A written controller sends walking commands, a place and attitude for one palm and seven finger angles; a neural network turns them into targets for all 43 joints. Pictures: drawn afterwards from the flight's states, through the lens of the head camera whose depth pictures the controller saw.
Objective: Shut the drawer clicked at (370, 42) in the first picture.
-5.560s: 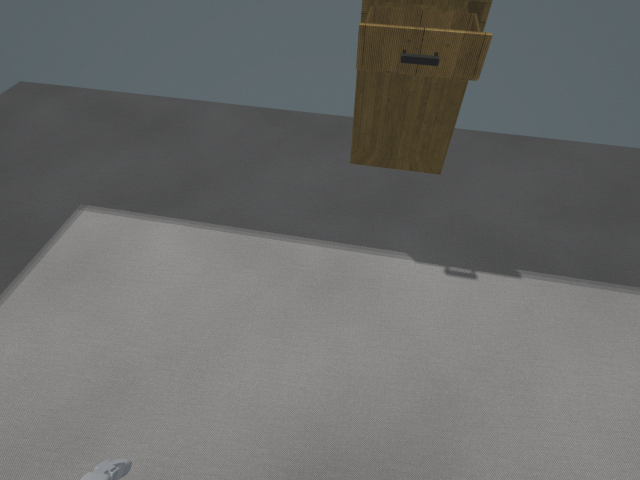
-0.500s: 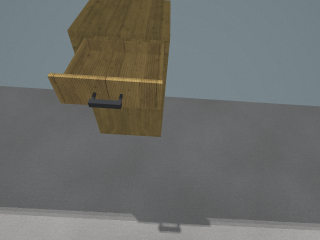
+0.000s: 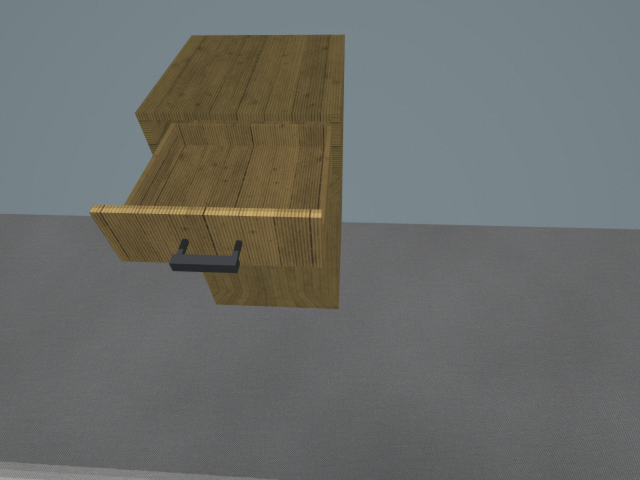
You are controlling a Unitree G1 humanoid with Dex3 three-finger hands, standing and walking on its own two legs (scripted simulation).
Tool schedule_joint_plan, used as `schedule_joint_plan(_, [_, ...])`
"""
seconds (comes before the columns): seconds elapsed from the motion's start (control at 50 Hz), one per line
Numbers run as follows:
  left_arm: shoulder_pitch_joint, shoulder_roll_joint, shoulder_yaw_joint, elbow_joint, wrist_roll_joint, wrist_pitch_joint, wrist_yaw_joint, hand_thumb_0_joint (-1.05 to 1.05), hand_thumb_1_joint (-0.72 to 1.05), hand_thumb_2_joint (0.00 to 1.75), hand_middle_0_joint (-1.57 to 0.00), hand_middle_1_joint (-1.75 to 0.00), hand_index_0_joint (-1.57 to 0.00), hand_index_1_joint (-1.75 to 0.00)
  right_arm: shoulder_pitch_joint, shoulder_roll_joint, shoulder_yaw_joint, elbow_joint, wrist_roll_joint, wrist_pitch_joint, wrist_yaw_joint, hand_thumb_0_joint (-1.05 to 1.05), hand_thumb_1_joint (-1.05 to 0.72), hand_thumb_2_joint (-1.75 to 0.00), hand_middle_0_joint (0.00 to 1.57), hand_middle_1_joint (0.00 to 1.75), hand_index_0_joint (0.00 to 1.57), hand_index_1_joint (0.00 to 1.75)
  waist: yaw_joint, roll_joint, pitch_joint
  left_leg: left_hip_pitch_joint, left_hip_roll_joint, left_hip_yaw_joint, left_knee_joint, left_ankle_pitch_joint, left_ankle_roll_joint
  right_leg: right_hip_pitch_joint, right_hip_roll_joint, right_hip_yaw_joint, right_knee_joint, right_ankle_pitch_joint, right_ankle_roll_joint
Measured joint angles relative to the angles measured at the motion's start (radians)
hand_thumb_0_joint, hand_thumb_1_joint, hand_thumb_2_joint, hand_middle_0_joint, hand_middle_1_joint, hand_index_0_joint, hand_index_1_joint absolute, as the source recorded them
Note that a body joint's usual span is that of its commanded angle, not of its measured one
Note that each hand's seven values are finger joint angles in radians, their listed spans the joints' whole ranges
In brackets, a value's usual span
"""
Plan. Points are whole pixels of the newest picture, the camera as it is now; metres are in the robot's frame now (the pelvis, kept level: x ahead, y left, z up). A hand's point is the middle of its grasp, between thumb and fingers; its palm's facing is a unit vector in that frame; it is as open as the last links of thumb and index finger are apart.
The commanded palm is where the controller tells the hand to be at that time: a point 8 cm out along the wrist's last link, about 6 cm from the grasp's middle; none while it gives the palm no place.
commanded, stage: take the last steps up to it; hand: left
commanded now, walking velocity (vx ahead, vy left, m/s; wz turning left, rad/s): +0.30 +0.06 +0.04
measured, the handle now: (208, 254) +0.49 +0.24 -0.06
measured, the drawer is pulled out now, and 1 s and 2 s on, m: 0.30 0.30 0.30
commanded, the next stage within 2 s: come to a stop and stand still in 0.42 s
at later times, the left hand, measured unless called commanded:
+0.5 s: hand (159, 476) +0.16 +0.26 -0.17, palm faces +0.06 -0.98 -0.18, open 7.4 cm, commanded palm none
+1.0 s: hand (186, 399) +0.27 +0.25 -0.17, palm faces +0.02 -0.97 -0.23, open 7.3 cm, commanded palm none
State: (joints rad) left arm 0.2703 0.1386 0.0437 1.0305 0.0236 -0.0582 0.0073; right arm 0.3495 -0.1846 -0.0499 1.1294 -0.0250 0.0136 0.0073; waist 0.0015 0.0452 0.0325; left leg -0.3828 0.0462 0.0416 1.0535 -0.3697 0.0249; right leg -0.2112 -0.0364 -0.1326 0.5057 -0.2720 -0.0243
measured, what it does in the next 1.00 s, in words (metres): walks ahead: left foot, then right foot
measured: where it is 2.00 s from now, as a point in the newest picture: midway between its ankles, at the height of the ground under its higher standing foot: outside the picture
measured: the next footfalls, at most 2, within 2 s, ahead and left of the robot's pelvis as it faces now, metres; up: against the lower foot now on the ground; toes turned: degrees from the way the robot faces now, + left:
left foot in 0.28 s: +0.22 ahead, +0.17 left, +0.00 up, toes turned +9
right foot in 0.70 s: +0.26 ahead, -0.02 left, +0.00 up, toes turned +1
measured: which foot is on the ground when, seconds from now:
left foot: up 0.00-0.26, down 0.28-0.74, up 0.76-1.00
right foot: down 0.00-0.28, up 0.30-0.68, down 0.70-1.00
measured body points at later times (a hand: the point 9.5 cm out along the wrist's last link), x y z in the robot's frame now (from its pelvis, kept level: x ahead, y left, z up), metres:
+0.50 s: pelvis +0.15 +0.08 +0.00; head +0.17 +0.09 +0.45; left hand +0.16 +0.31 -0.16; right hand +0.21 -0.16 -0.14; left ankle +0.18 +0.16 -0.74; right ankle +0.14 -0.05 -0.66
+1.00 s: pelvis +0.19 +0.07 +0.00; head +0.23 +0.06 +0.45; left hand +0.27 +0.30 -0.15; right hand +0.21 -0.17 -0.16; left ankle +0.15 +0.20 -0.71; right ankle +0.25 -0.05 -0.74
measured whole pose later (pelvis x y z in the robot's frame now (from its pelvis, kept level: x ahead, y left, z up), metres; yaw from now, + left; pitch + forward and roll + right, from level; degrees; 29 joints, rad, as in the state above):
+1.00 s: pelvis +0.19 +0.07 +0.00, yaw -1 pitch +0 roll +1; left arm 0.12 0.16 0.05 1.01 0.03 0.02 0.04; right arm 0.20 -0.17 -0.06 1.05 0.00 0.05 -0.03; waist 0.01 0.00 0.10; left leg -0.31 0.01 0.03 0.79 -0.48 -0.04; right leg -0.34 -0.07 -0.08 0.51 -0.16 -0.01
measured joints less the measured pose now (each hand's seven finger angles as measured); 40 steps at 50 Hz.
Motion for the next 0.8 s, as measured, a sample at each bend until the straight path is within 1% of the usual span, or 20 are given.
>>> schedule_joint_plan(0.04, [0.030,-0.003,-0.003,0.019,0.001,-0.001,0.003,0.00,0.93,0.90,-0.20,-0.30,-0.20,-0.30,-0.028,-0.002,-0.005,-0.020,-0.002,-0.002,0.003,0.01,-0.91,-0.90,0.20,0.30,0.20,0.30,-0.003,-0.007,-0.009,-0.062,0.027,0.013,-0.006,0.058,-0.015,0.041,0.001,-0.001,-0.060,0.016,0.003])
schedule_joint_plan(0.12, [0.078,-0.011,-0.010,0.060,0.004,-0.003,-0.002,0.00,0.93,0.90,-0.20,-0.30,-0.20,-0.30,-0.088,0.000,-0.009,-0.061,0.000,-0.008,0.012,0.01,-0.91,-0.90,0.20,0.30,0.20,0.30,0.001,-0.021,-0.011,-0.123,0.062,0.030,-0.135,0.134,-0.036,0.107,-0.003,-0.005,-0.142,0.024,0.016])
schedule_joint_plan(0.2, [0.109,-0.013,-0.009,0.087,0.007,0.000,-0.005,0.00,0.92,0.90,-0.20,-0.30,-0.20,-0.30,-0.144,0.005,-0.007,-0.089,0.003,-0.017,0.023,0.01,-0.91,-0.90,0.20,0.30,0.20,0.30,0.026,-0.035,0.000,-0.108,0.065,0.048,-0.309,0.157,-0.035,0.152,-0.016,-0.009,-0.152,-0.009,0.043])
schedule_joint_plan(0.26, [0.130,-0.006,-0.001,0.100,0.006,0.010,-0.004,0.00,0.91,0.90,-0.20,-0.30,-0.20,-0.30,-0.174,0.009,-0.002,-0.107,0.003,-0.031,0.025,0.00,-0.91,-0.90,0.20,0.30,0.20,0.30,0.044,-0.049,0.010,-0.039,0.049,0.066,-0.439,0.170,-0.025,0.172,-0.034,-0.011,-0.101,-0.071,0.072])
schedule_joint_plan(0.28, [0.142,-0.005,0.000,0.102,0.005,0.014,-0.003,0.00,0.91,0.90,-0.20,-0.30,-0.20,-0.30,-0.178,0.006,0.001,-0.116,0.001,-0.043,0.023,0.00,-0.91,-0.90,0.20,0.30,0.20,0.30,0.047,-0.048,0.011,0.000,0.045,0.072,-0.493,0.177,-0.020,0.163,-0.039,-0.006,-0.049,-0.108,0.078])
schedule_joint_plan(0.3, [0.141,0.000,0.003,0.107,0.001,0.022,-0.004,0.00,0.91,0.90,-0.20,-0.30,-0.20,-0.30,-0.188,0.010,0.001,-0.120,-0.004,-0.055,0.017,0.00,-0.91,-0.90,0.20,0.30,0.20,0.30,0.044,-0.060,0.017,0.002,0.034,0.079,-0.480,0.177,-0.002,0.130,-0.057,0.001,0.044,-0.151,0.064])
schedule_joint_plan(0.32, [0.131,0.007,0.005,0.111,-0.001,0.032,-0.003,0.00,0.91,0.90,-0.20,-0.30,-0.20,-0.30,-0.197,0.017,0.003,-0.125,-0.006,-0.063,0.011,0.00,-0.91,-0.90,0.20,0.30,0.20,0.30,0.044,-0.073,0.030,0.000,0.026,0.090,-0.445,0.158,0.009,0.081,-0.065,0.029,0.175,-0.199,0.047])
schedule_joint_plan(0.34, [0.120,0.013,0.006,0.112,-0.002,0.040,-0.001,0.00,0.91,0.90,-0.20,-0.30,-0.20,-0.30,-0.201,0.024,0.008,-0.128,-0.006,-0.067,0.004,0.00,-0.91,-0.90,0.20,0.30,0.20,0.30,0.045,-0.079,0.038,0.008,0.023,0.099,-0.430,0.140,0.016,0.023,-0.059,0.057,0.314,-0.229,0.032])
schedule_joint_plan(0.38, [0.095,0.024,0.010,0.110,-0.002,0.048,-0.001,0.00,0.91,0.90,-0.20,-0.30,-0.20,-0.30,-0.195,0.037,0.015,-0.128,-0.004,-0.069,-0.007,0.00,-0.91,-0.90,0.20,0.30,0.20,0.30,0.041,-0.080,0.039,0.046,0.018,0.115,-0.453,0.128,0.022,-0.087,-0.047,0.077,0.532,-0.216,0.016])
schedule_joint_plan(0.4, [0.082,0.030,0.012,0.106,-0.001,0.048,-0.002,0.00,0.91,0.90,-0.20,-0.30,-0.20,-0.30,-0.188,0.042,0.010,-0.127,0.001,-0.072,-0.017,0.00,-0.91,-0.90,0.20,0.30,0.20,0.30,0.037,-0.082,0.036,0.070,0.013,0.123,-0.482,0.135,0.020,-0.133,-0.047,0.077,0.591,-0.187,0.015])
schedule_joint_plan(0.44, [0.053,0.039,0.017,0.089,0.002,0.048,-0.004,0.00,0.91,0.90,-0.20,-0.30,-0.20,-0.30,-0.172,0.039,0.002,-0.124,0.006,-0.077,-0.031,-0.01,-0.94,-0.90,0.20,0.30,0.20,0.30,0.029,-0.085,0.027,0.118,-0.002,0.136,-0.549,0.151,0.025,-0.204,-0.053,0.071,0.623,-0.128,0.020])
schedule_joint_plan(0.5, [0.010,0.047,0.020,0.055,0.006,0.051,-0.004,0.00,0.91,0.90,-0.20,-0.30,-0.19,-0.30,-0.138,0.030,0.008,-0.106,0.005,-0.074,-0.033,-0.02,-0.95,-0.90,0.20,0.30,0.20,0.30,0.023,-0.085,0.010,0.175,-0.021,0.148,-0.632,0.170,0.030,-0.265,-0.060,0.061,0.571,-0.064,0.032])
schedule_joint_plan(0.56, [-0.031,0.047,0.019,0.025,0.006,0.056,-0.003,0.00,0.91,0.90,-0.20,-0.30,-0.19,-0.30,-0.102,0.032,0.013,-0.083,0.003,-0.063,-0.032,-0.01,-0.94,-0.90,0.20,0.30,0.20,0.30,0.016,-0.080,0.000,0.215,-0.035,0.153,-0.679,0.172,0.028,-0.277,-0.063,0.059,0.462,-0.030,0.041])
schedule_joint_plan(0.64, [-0.078,0.038,0.006,0.005,0.001,0.060,0.009,0.00,0.91,0.90,-0.20,-0.30,-0.19,-0.30,-0.071,0.049,0.024,-0.046,0.000,-0.043,-0.035,-0.01,-0.92,-0.90,0.20,0.30,0.20,0.30,-0.002,-0.072,0.009,0.243,-0.042,0.150,-0.669,0.142,0.015,-0.213,-0.053,0.068,0.251,-0.001,0.047])
schedule_joint_plan(0.68, [-0.090,0.033,-0.002,0.002,-0.001,0.057,0.014,0.00,0.91,0.90,-0.20,-0.30,-0.19,-0.30,-0.061,0.061,0.028,-0.027,0.002,-0.032,-0.036,0.00,-0.92,-0.90,0.20,0.30,0.20,0.30,-0.008,-0.071,0.016,0.244,-0.040,0.150,-0.628,0.107,0.002,-0.148,-0.045,0.069,0.119,0.064,0.046])
schedule_joint_plan(0.7, [-0.090,0.034,-0.006,0.000,-0.001,0.053,0.015,0.00,0.91,0.90,-0.20,-0.30,-0.19,-0.30,-0.056,0.068,0.028,-0.019,0.005,-0.027,-0.036,0.00,-0.91,-0.90,0.20,0.30,0.20,0.30,-0.008,-0.077,0.015,0.240,-0.041,0.155,-0.599,0.085,-0.006,-0.116,-0.045,0.076,0.061,0.121,0.041])
schedule_joint_plan(0.72, [-0.093,0.027,-0.008,0.006,-0.001,0.049,0.019,0.00,0.91,0.90,-0.20,-0.30,-0.19,-0.30,-0.059,0.069,0.026,-0.011,0.009,-0.020,-0.034,0.00,-0.91,-0.90,0.20,0.30,0.20,0.30,-0.007,-0.066,0.017,0.233,-0.030,0.157,-0.569,0.062,-0.014,-0.107,-0.035,0.076,0.051,0.092,0.030])
schedule_joint_plan(0.74, [-0.098,0.019,-0.010,0.010,-0.002,0.049,0.023,0.00,0.92,0.90,-0.20,-0.30,-0.19,-0.30,-0.064,0.067,0.023,-0.007,0.014,-0.012,-0.033,0.00,-0.91,-0.90,0.20,0.30,0.20,0.30,-0.015,-0.047,0.022,0.226,-0.016,0.151,-0.549,0.049,-0.022,-0.106,-0.023,0.070,0.059,0.063,0.018])
schedule_joint_plan(0.76, [-0.102,0.013,-0.013,0.013,-0.003,0.049,0.023,-0.01,0.92,0.90,-0.20,-0.30,-0.19,-0.30,-0.068,0.065,0.019,-0.009,0.016,-0.004,-0.033,0.00,-0.91,-0.90,0.20,0.30,0.20,0.30,-0.024,-0.032,0.025,0.217,-0.009,0.134,-0.534,0.041,-0.028,-0.109,-0.014,0.063,0.065,0.043,0.008])
schedule_joint_plan(0.8, [-0.113,0.007,-0.015,0.013,-0.004,0.051,0.024,-0.01,0.93,0.90,-0.20,-0.30,-0.20,-0.30,-0.077,0.064,0.013,-0.016,0.019,0.011,-0.033,0.00,-0.91,-0.90,0.20,0.30,0.20,0.30,-0.034,-0.018,0.032,0.179,-0.006,0.096,-0.457,-0.041,-0.039,-0.113,-0.008,0.052,0.062,0.034,-0.005])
